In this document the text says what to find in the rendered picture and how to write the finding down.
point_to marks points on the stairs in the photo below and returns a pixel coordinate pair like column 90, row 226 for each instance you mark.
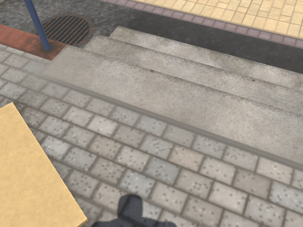
column 254, row 80

